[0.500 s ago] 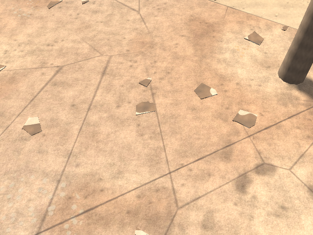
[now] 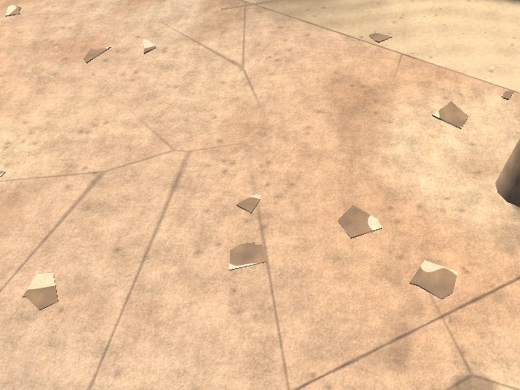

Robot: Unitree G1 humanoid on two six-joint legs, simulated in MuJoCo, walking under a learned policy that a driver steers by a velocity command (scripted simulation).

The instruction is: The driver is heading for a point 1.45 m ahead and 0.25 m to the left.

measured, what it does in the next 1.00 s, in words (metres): walks ahead: left foot, then right foot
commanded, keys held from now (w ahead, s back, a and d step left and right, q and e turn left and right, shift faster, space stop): w+q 0.52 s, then w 0.10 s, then w+e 0.38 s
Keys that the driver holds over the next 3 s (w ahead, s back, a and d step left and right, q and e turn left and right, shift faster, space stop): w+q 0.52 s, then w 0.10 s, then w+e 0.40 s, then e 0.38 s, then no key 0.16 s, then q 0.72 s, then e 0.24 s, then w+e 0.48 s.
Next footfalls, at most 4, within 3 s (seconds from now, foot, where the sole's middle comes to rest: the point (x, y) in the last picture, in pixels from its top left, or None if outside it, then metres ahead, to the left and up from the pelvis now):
0.18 left None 0.26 0.09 -0.78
0.70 right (278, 350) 0.60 0.02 -0.78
1.20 left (196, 285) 0.79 0.26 -0.78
1.64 right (273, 302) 0.74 0.03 -0.78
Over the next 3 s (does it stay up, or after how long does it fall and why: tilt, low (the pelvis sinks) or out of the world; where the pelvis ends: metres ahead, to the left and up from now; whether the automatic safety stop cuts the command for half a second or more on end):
stays up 0.74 0.19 0.01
